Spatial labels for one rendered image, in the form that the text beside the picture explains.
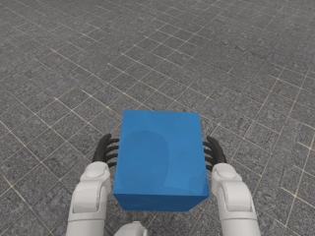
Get left robot thigh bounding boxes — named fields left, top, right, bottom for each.
left=114, top=223, right=149, bottom=236

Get carton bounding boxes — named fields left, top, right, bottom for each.
left=112, top=109, right=210, bottom=212

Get robot left forearm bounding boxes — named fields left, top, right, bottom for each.
left=66, top=161, right=111, bottom=236

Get robot right hand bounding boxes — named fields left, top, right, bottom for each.
left=203, top=136, right=227, bottom=172

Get robot left hand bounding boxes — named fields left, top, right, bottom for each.
left=92, top=133, right=119, bottom=168

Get robot right forearm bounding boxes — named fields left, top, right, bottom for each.
left=212, top=162, right=261, bottom=236

